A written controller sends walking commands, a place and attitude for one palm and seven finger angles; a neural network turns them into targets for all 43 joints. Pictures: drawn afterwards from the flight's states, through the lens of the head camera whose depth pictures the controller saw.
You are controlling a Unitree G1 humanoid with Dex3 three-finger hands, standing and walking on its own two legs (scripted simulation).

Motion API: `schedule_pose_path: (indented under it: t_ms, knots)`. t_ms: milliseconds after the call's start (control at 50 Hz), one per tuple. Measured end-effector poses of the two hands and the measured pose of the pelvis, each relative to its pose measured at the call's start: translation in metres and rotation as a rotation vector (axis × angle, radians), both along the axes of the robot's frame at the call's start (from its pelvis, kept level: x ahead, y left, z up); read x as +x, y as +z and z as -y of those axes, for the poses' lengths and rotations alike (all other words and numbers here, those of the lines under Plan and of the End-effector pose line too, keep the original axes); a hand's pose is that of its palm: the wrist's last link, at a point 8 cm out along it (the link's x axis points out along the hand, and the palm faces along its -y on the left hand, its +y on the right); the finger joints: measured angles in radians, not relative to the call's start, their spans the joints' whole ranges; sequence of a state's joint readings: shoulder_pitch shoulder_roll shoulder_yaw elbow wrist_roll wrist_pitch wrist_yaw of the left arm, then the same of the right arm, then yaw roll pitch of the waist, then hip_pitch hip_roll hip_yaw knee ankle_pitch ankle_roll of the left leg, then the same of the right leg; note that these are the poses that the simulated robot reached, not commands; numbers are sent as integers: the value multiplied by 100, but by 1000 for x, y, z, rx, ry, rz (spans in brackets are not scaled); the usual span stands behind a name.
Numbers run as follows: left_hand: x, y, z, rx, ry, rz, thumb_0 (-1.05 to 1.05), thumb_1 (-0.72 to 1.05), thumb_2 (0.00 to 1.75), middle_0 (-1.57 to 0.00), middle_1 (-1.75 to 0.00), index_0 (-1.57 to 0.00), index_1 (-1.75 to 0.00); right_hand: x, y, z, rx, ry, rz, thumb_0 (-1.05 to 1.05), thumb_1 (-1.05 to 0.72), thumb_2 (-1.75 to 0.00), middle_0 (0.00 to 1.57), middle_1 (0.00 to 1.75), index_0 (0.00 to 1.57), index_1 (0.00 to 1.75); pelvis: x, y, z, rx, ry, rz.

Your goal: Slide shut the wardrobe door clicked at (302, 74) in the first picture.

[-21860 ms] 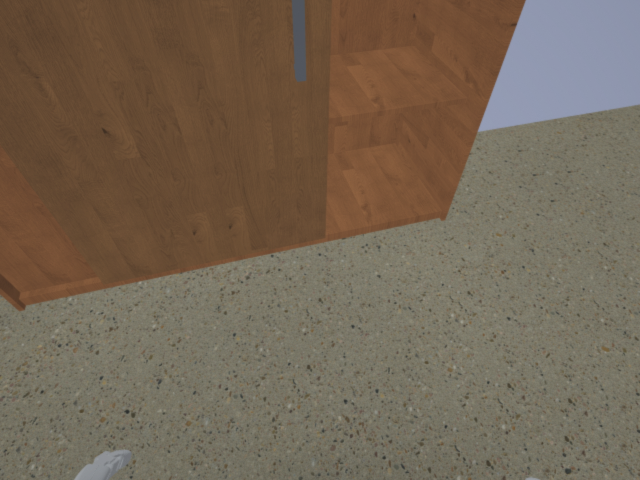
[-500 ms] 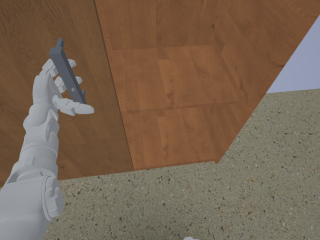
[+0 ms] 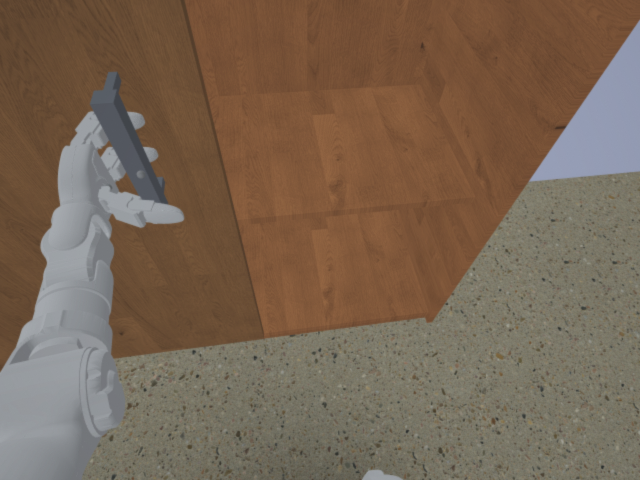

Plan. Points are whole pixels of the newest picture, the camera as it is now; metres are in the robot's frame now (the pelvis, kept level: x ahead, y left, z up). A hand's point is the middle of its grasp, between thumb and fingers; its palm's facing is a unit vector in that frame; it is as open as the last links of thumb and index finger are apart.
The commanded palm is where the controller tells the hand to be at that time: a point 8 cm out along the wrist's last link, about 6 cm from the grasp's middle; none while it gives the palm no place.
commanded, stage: slide the fingers in behind the handle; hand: left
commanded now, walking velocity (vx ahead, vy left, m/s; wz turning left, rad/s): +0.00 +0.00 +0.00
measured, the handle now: (138, 151) +0.51 +0.22 +0.11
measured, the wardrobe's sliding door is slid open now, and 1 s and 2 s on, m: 0.54 0.54 0.54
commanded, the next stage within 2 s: grip the handle and tug to test in 0.16 s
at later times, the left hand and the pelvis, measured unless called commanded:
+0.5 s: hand (147, 173) +0.47 +0.20 +0.11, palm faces +0.12 -0.99 -0.02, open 12.5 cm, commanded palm +0.44 +0.25 +0.11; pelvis +0.00 +0.00 +0.00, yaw +0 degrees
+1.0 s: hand (154, 175) +0.47 +0.20 +0.11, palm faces +0.10 -0.99 -0.02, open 5.4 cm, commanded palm +0.43 +0.25 +0.11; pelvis +0.00 +0.00 +0.00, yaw +0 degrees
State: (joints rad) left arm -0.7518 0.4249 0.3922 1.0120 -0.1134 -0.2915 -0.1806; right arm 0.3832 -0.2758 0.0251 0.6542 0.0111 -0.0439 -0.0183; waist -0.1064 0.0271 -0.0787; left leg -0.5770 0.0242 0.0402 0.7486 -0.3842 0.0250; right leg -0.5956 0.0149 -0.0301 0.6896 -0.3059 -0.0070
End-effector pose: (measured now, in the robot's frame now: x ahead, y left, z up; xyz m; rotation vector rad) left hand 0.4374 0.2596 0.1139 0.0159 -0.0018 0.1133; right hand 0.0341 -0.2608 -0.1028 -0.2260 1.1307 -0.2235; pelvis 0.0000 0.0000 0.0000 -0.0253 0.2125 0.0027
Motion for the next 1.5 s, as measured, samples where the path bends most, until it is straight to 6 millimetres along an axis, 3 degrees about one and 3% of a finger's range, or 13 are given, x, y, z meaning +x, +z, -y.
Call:
schedule_pose_path:
  t_ms: [300,420,760,960,1500]
  knots:
    - [1,-3,6,2,0,-13,-2,-50,30,-30,-120,-31,-120,7,-2,-11,26,10,11,1,-90,-90,21,30,20,30,4,0,-5,-1,1,3]
    - [3,-3,6,1,5,-24,-2,-41,33,-31,-122,-32,-122,8,-3,-11,29,14,5,1,-90,-90,21,30,20,30,3,0,-4,-1,4,2]
    - [7,-4,3,3,9,-26,-1,27,63,-38,-131,-40,-131,-1,-3,-1,10,8,-24,1,-90,-90,21,30,20,30,2,-1,0,0,6,-10]
    - [4,-5,11,-11,-14,-31,0,69,81,-43,-138,-43,-137,2,-1,-1,14,0,-5,1,-90,-90,21,30,20,30,3,0,1,0,1,1]
    - [2,-5,15,-3,8,-25,0,73,83,-38,-140,-37,-140,9,3,-3,26,-30,31,1,-90,-90,21,30,20,30,12,4,-1,2,-23,7]
